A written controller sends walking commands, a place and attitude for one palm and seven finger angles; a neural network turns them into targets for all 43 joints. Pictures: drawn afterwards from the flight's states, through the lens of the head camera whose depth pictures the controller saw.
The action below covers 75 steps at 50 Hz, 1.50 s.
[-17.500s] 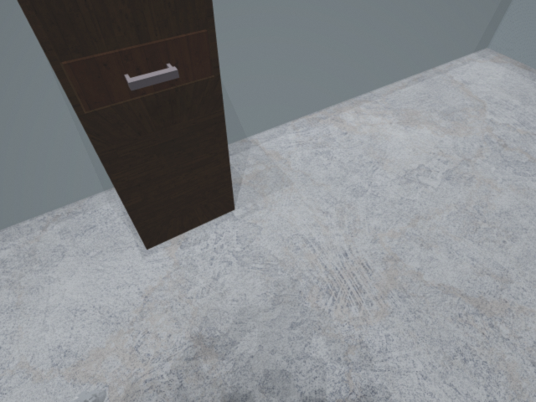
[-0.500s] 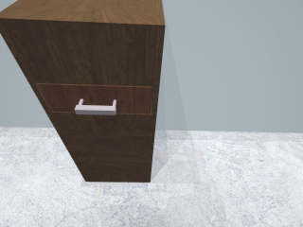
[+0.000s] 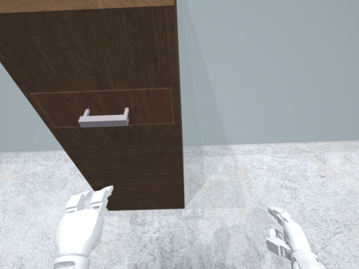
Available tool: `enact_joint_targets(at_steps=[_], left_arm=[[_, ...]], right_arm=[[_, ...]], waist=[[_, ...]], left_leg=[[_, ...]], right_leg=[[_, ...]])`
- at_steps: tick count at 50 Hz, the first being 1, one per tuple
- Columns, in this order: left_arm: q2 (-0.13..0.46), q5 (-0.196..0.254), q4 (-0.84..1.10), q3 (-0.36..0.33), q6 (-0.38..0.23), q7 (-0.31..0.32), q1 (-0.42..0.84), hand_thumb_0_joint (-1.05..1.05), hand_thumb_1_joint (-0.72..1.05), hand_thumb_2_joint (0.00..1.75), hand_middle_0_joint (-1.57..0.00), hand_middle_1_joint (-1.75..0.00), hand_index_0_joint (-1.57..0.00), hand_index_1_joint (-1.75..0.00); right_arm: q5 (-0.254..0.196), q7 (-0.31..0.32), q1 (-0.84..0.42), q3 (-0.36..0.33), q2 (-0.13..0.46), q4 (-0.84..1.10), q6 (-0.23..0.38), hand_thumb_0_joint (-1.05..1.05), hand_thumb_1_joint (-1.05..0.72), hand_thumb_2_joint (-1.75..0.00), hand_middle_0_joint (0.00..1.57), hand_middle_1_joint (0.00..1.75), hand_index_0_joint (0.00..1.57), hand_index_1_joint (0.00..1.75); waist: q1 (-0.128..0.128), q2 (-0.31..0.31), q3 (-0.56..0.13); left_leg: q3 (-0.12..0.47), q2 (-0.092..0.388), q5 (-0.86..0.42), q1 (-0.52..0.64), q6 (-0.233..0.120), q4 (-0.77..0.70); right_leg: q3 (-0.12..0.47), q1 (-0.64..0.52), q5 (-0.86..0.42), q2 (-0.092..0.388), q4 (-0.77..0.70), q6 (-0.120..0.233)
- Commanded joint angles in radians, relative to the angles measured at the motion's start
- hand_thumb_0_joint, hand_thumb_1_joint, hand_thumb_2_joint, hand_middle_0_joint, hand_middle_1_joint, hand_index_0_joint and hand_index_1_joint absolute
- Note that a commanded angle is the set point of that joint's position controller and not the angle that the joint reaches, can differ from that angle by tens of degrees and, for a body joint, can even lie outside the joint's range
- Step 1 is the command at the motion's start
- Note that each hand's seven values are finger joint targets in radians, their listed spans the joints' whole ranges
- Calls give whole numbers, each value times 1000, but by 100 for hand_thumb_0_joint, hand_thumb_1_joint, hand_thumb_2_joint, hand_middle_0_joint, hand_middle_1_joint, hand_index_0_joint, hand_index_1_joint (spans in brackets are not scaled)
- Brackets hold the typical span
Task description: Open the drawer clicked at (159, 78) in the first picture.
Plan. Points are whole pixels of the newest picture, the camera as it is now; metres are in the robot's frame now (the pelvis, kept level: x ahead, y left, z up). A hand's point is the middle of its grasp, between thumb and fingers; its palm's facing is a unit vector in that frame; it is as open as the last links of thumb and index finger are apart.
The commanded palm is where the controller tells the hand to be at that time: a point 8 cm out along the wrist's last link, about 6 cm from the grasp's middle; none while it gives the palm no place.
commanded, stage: raise the hand with hooked fingers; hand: left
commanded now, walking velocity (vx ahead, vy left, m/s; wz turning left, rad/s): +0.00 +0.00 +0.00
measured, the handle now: (105, 116) +0.51 +0.27 +0.04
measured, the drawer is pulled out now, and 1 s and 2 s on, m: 0.00 0.00 0.00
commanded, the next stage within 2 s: move the hooked fingers above the handle in 1.54 s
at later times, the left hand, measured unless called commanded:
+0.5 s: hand (89, 201) +0.24 +0.22 +0.04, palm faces -0.02 -0.09 -1.00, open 11.2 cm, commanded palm +0.22 +0.23 +0.10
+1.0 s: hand (67, 148) +0.32 +0.27 +0.13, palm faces +0.13 -0.09 -0.99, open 13.7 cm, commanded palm +0.29 +0.26 +0.19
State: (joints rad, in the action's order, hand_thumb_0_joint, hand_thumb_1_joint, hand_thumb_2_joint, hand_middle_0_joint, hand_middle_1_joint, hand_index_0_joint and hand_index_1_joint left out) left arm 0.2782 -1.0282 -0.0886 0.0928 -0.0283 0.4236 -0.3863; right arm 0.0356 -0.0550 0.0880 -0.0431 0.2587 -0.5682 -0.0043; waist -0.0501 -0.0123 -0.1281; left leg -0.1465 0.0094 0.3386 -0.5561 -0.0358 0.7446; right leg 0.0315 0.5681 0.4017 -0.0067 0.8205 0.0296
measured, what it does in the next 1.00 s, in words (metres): stands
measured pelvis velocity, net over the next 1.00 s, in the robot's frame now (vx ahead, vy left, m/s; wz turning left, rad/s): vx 0.03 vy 0.01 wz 0.03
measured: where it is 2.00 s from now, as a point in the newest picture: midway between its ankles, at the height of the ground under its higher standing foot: outside the picture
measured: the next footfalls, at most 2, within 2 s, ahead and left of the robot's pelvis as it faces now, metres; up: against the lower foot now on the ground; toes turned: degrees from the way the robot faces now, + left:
none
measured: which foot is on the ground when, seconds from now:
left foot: down 0.00-1.00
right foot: down 0.00-1.00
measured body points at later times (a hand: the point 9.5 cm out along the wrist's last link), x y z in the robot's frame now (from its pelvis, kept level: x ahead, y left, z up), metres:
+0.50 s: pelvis +0.04 -0.03 +0.01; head +0.07 -0.07 +0.46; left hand +0.24 +0.22 +0.09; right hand +0.24 -0.23 -0.10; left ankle +0.02 +0.11 -0.71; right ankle +0.00 -0.10 -0.71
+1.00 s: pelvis +0.03 +0.01 +0.03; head +0.04 -0.02 +0.48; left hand +0.30 +0.27 +0.18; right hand +0.26 -0.19 -0.07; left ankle +0.02 +0.11 -0.71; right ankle +0.00 -0.10 -0.71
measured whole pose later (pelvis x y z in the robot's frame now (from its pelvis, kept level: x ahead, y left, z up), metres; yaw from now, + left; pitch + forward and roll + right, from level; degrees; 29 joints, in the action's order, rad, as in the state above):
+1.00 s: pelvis +0.03 +0.01 +0.03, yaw +2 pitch +2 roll +0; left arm 0.46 -0.92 0.04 0.06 0.16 0.11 0.01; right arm -0.02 0.01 0.07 0.01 0.23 -0.61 -0.13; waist -0.08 -0.08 -0.04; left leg -0.02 -0.04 0.28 -0.27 -0.04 0.52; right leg 0.00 0.24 0.33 0.00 0.54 0.01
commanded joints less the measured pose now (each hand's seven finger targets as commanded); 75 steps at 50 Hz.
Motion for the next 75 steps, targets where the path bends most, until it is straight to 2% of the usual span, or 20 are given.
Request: enact_joint_targets(at_steps=[1, 3, 5, 6, 9, 10, 13, 15, 20, 23, 26, 28, 32, 36, 40, 48, 56, 61, 70, 75], left_arm=[[234, -102, 279, -186, -10, 117, 1, 0, 46, 71, -23, -58, -23, -58], [249, -91, 343, -195, -11, 151, 125, 0, 41, 69, -24, -62, -24, -62], [275, -78, 399, -192, -18, 161, 270, 0, 36, 67, -24, -64, -24, -64], [255, -64, 384, -169, -20, 157, 274, 0, 34, 66, -24, -66, -24, -66], [230, -14, 322, -120, 2, 97, 269, 0, 27, 63, -25, -70, -25, -70], [214, 4, 313, -105, 20, 72, 263, 0, 25, 62, -25, -72, -25, -72], [224, 37, 277, -98, 65, -26, 157, 0, 18, 59, -25, -76, -25, -76], [261, 50, 247, -137, 78, -76, 120, 0, 13, 57, -25, -80, -25, -80], [347, 51, 297, -242, 25, -113, 108, 0, 1, 52, -26, -87, -26, -87], [323, 54, 358, -244, -6, -89, 156, 0, -6, 49, -27, -92, -27, -92], [320, 71, 361, -255, -9, -61, 193, 0, -13, 46, -27, -96, -27, -96], [316, 77, 348, -248, 3, -58, 204, 0, -17, 44, -28, -99, -28, -99], [326, 93, 359, -223, 60, -91, 269, 0, -27, 40, -28, -105, -28, -105], [329, 89, 389, -179, 106, -149, 364, 0, -36, 36, -29, -111, -29, -111], [375, 89, 381, -205, 131, -193, 427, 0, -45, 32, -30, -117, -30, -117], [380, 104, 316, -152, 183, -295, 652, 0, -50, 30, -30, -120, -30, -120], [429, 112, 283, -145, 153, -386, 859, 0, -50, 30, -30, -120, -30, -120], [415, 133, 233, -161, 134, -419, 753, 0, -50, 30, -30, -120, -30, -120], [464, 137, 338, -211, 69, -362, 807, 0, -50, 30, -30, -120, -30, -120], [450, 133, 295, -201, 82, -328, 809, 0, -50, 30, -30, -120, -30, -120]], right_arm=[[24, 4, -113, -31, 77, 205, -36, 0, -90, -90, 20, 30, 20, 30], [28, 19, -110, -33, 70, 199, -42, 0, -90, -90, 20, 30, 20, 30], [39, 36, -116, -27, 67, 180, -41, 0, -90, -90, 20, 30, 20, 30], [38, 44, -123, -26, 68, 180, -35, 0, -90, -90, 20, 30, 20, 30], [28, 58, -130, -14, 69, 159, -28, 0, -90, -90, 20, 30, 20, 30], [25, 60, -137, -7, 63, 161, -30, 0, -90, -90, 20, 30, 20, 30], [9, 72, -140, 3, 62, 158, -38, 0, -90, -90, 20, 30, 20, 30], [5, 75, -139, 19, 62, 152, -43, 0, -90, -90, 20, 30, 20, 30], [10, 76, -124, 23, 62, 140, -38, 0, -90, -90, 20, 30, 20, 30], [10, 71, -119, 7, 59, 129, -31, 0, -90, -90, 20, 30, 20, 30], [7, 73, -115, -7, 63, 121, -21, 0, -90, -90, 20, 30, 20, 30], [-1, 72, -113, -17, 69, 112, -20, 0, -90, -90, 20, 30, 20, 30], [-16, 76, -120, -23, 81, 107, -25, 0, -90, -90, 20, 30, 20, 30], [-26, 79, -133, -17, 84, 108, -42, 0, -90, -90, 20, 30, 20, 30], [-33, 80, -130, -8, 85, 111, -59, 0, -90, -90, 20, 30, 20, 30], [-53, 78, -128, 16, 81, 103, -90, 0, -90, -90, 20, 30, 20, 30], [-57, 79, -118, 31, 84, 97, -92, 0, -90, -90, 20, 30, 20, 30], [-57, 62, -96, 26, 92, 102, -94, 0, -90, -90, 20, 30, 20, 30], [-55, 60, -88, 14, 99, 98, -72, 0, -90, -90, 20, 30, 20, 30], [-62, 65, -92, 9, 98, 78, -64, 0, -90, -90, 20, 30, 20, 30]], waist=[[-80, 12, -173], [-41, -45, -229], [5, -41, -228], [19, -55, -200], [34, -46, -170], [37, -13, -156], [-2, 48, -127], [-20, 95, -112], [-58, 78, -121], [-50, 10, -155], [-38, 61, -179], [-37, 42, -188], [-35, 65, -198], [-29, 1, -166], [-37, 2, -148], [-19, -38, -111], [-15, -57, -117], [-38, -29, -114], [-37, -50, -136], [-37, -67, -123]], left_leg=[[134, -46, -154, 99, 14, -17], [146, -45, -163, 170, 7, 26], [159, -47, -149, 185, -1, 65], [158, -50, -132, 194, -5, 72], [141, -51, -125, 179, -10, 40], [142, -52, -130, 169, -15, 29], [127, -55, -181, 143, -12, -39], [125, -58, -200, 131, -8, -71], [124, -63, -246, 140, -2, -123], [131, -71, -278, 179, -3, -121], [133, -74, -280, 181, -5, -117], [128, -76, -293, 194, -4, -124], [120, -74, -324, 224, -5, -147], [122, -62, -378, 299, -6, -180], [132, -48, -429, 347, -3, -213], [154, -30, -447, 410, 11, -284], [188, -20, -416, 460, 22, -331], [186, -16, -459, 450, 28, -346], [183, -26, -382, 445, 23, -352], [174, -32, -332, 439, 21, -360]], right_leg=[[112, -9, -136, -19, -119, 55], [131, 28, -139, -15, -117, 52], [146, 61, -126, -11, -127, 42], [145, 73, -115, -8, -146, 38], [104, 2, -167, -6, -173, 23], [103, -27, -189, -6, -186, 18], [105, -184, -344, 3, -224, 3], [122, -253, -415, 7, -238, -3], [124, -373, -585, 27, -236, -13], [107, -366, -617, 27, -231, -8], [104, -377, -662, 35, -228, -21], [90, -376, -673, 33, -223, -19], [65, -404, -696, 36, -231, -26], [19, -370, -575, 17, -256, -10], [-8, -377, -520, 3, -283, -2], [-44, -381, -410, -8, -340, 4], [-61, -384, -307, -14, -379, 13], [-65, -412, -328, -15, -389, 14], [-55, -408, -282, -20, -402, 15], [-51, -397, -251, -21, -408, 14]])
